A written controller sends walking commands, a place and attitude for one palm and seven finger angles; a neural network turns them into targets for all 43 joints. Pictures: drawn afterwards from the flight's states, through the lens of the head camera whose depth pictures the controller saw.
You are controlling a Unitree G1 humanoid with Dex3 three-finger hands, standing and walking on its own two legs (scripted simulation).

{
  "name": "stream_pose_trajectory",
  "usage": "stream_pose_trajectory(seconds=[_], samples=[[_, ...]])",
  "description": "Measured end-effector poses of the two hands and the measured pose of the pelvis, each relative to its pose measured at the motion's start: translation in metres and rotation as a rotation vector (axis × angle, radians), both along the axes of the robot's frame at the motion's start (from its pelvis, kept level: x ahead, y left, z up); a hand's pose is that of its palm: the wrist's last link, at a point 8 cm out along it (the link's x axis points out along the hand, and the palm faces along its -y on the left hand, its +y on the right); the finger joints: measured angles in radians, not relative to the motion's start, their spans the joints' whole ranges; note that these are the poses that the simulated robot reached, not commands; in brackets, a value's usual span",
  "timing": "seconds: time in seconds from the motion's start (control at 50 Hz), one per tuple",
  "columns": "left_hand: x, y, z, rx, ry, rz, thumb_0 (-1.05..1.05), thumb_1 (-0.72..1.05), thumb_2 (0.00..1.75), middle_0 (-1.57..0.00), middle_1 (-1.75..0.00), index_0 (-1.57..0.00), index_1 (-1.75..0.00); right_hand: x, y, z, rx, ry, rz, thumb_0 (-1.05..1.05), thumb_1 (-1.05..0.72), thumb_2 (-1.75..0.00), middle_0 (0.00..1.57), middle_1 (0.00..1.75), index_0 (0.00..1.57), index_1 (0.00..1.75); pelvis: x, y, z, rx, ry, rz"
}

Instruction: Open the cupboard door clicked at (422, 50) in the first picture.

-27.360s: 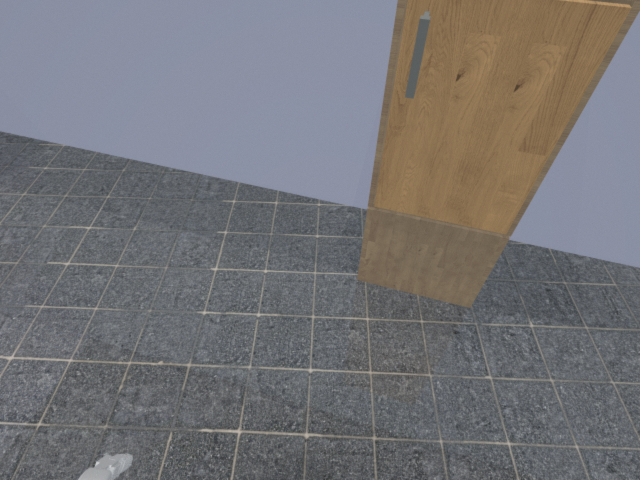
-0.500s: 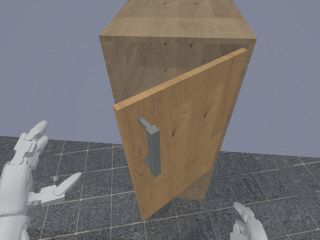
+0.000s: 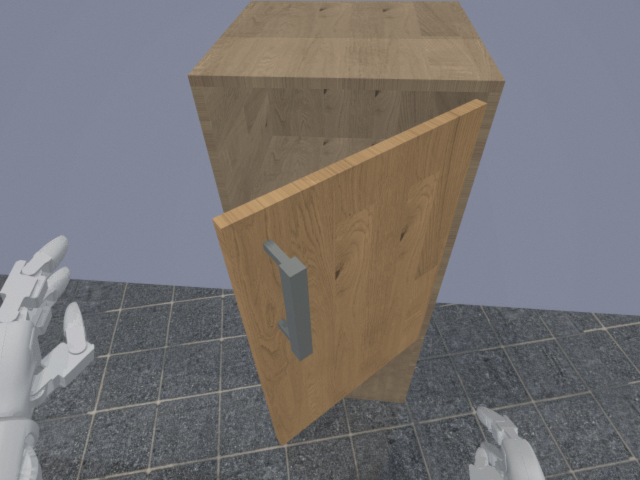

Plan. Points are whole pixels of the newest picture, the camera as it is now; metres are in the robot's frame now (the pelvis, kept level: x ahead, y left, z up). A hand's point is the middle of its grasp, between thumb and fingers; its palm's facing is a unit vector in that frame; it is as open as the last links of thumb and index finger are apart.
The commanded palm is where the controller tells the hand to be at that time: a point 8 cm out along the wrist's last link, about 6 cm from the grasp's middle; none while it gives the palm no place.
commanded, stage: draw the hand back to the body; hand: left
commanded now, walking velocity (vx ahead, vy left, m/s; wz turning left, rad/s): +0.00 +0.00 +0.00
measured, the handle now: (288, 303) +0.28 +0.07 +0.12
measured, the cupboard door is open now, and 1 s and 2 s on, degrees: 43 43 43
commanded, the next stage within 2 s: step back with the hand held close in 0.10 s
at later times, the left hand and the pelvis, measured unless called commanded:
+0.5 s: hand (89, 366) +0.18 +0.25 +0.14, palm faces +0.31 -0.82 -0.48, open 7.4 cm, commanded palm +0.12 +0.30 +0.17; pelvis -0.03 +0.00 +0.00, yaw -1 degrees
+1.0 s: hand out of the picture +0.08 +0.29 +0.15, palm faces +0.42 -0.80 -0.43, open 7.4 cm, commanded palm +0.02 +0.34 +0.17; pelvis -0.12 +0.03 -0.02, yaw +1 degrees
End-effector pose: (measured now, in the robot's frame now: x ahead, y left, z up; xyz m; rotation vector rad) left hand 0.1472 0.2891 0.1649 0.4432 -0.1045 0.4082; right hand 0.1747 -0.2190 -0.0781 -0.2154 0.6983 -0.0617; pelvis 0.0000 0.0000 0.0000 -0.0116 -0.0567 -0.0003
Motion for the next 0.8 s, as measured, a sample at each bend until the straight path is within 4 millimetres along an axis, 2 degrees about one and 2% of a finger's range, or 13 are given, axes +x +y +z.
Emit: stream_pose_trajectory(seconds=[0.24,0.34,0.48,0.56,0.64,0.72,0.8], samples=[[-0.006,-0.003,0.009,0.018,-0.03,0.001,0.01,0.89,0.9,-0.21,-0.3,-0.21,-0.3,-0.005,-0.002,-0.001,0.015,-0.012,-0.002,0.01,-0.9,-0.9,0.2,0.3,0.2,0.3,-0.006,-0.003,0.0,0.001,-0.014,0.0],[-0.004,0.008,0.017,0.086,-0.051,0.003,0.01,0.89,0.9,-0.21,-0.3,-0.21,-0.3,-0.013,-0.005,-0.002,0.017,0.018,-0.014,0.01,-0.9,-0.9,0.2,0.3,0.2,0.3,-0.013,-0.005,0.0,-0.007,0.016,0.002],[-0.007,-0.002,-0.003,0.074,0.049,-0.076,0.01,0.89,0.9,-0.21,-0.3,-0.2,-0.3,-0.036,-0.02,-0.004,-0.022,0.067,-0.09,0.01,-0.9,-0.9,0.2,0.3,0.2,0.3,-0.025,0.003,-0.001,-0.004,0.053,-0.018],[-0.015,-0.003,-0.001,0.098,0.049,-0.121,0.01,0.89,0.9,-0.22,-0.3,-0.21,-0.3,-0.052,-0.025,-0.003,-0.044,0.078,-0.137,0.01,-0.9,-0.9,0.2,0.3,0.2,0.3,-0.034,0.007,-0.004,-0.001,0.056,-0.023],[-0.027,0.007,0.01,0.146,-0.008,-0.122,0.01,0.89,0.9,-0.22,-0.3,-0.21,-0.3,-0.068,-0.023,0.0,-0.056,0.07,-0.158,0.01,-0.9,-0.9,0.2,0.3,0.2,0.3,-0.048,0.011,-0.006,0.0,0.051,-0.024],[-0.044,0.017,0.015,0.168,-0.053,-0.1,0.01,0.89,0.9,-0.22,-0.3,-0.21,-0.3,-0.083,-0.016,0.002,-0.056,0.045,-0.154,0.01,-0.9,-0.9,0.2,0.3,0.2,0.3,-0.064,0.015,-0.009,0.0,0.045,-0.027],[-0.065,0.022,0.01,0.166,-0.066,-0.078,0.01,0.89,0.9,-0.21,-0.3,-0.21,-0.3,-0.099,-0.008,-0.001,-0.052,0.023,-0.135,0.01,-0.9,-0.9,0.2,0.3,0.2,0.3,-0.081,0.02,-0.014,-0.003,0.039,-0.024]])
